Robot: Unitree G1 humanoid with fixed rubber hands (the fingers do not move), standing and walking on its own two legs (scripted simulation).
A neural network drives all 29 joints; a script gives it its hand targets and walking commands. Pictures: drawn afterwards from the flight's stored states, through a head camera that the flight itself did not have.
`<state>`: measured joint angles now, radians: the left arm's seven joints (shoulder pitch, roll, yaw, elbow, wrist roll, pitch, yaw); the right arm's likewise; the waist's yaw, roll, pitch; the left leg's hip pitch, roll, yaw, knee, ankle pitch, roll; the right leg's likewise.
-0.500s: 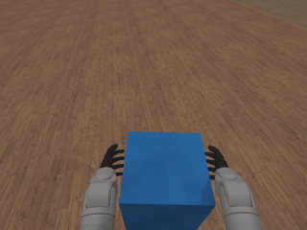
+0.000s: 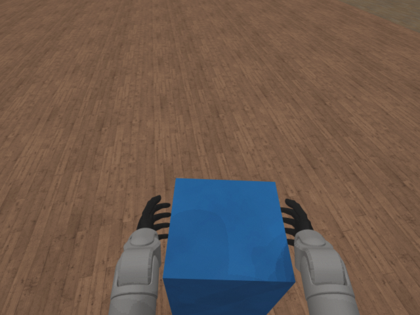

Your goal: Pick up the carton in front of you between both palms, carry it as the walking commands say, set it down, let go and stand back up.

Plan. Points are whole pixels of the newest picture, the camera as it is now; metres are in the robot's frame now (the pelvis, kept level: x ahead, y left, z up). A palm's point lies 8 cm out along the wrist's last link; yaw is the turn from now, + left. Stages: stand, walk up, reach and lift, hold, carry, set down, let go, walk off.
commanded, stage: hold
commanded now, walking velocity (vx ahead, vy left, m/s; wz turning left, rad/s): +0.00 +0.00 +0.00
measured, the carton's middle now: (221, 251) +0.30 +0.00 -0.05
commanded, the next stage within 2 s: set down in 0.14 s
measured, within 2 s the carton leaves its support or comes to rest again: neither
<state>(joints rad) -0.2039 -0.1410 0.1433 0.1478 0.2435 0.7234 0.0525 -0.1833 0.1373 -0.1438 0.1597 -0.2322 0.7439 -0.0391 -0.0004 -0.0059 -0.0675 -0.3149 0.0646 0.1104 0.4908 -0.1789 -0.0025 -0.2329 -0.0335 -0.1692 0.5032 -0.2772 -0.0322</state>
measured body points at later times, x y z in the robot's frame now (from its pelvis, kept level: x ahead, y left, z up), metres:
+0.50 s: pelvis -0.04 +0.03 -0.02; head -0.03 +0.02 +0.43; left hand +0.34 +0.12 +0.03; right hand +0.30 -0.17 +0.01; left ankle +0.05 +0.12 -0.74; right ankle +0.00 -0.09 -0.74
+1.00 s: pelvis -0.04 +0.01 -0.12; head +0.20 -0.01 +0.26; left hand +0.40 +0.13 -0.19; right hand +0.39 -0.16 -0.21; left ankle +0.05 +0.12 -0.74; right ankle +0.00 -0.09 -0.74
